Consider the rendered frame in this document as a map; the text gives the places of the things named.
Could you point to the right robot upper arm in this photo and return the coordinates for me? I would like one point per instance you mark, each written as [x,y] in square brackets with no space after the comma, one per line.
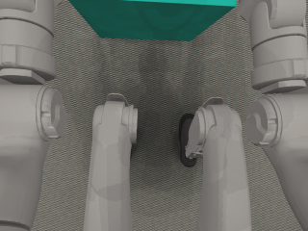
[279,124]

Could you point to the left robot thigh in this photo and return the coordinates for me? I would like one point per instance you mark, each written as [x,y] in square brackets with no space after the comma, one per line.
[108,201]

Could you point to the robot right forearm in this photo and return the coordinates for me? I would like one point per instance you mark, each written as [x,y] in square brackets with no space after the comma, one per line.
[278,37]

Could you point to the left robot upper arm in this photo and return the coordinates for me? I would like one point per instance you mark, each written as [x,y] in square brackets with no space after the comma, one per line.
[31,116]

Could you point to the carton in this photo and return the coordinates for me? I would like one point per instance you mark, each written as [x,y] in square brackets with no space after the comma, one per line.
[178,20]

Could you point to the robot left forearm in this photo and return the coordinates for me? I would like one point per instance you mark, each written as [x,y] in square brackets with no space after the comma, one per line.
[26,41]

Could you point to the right robot shin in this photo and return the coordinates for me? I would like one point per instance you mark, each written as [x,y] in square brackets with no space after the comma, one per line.
[192,150]

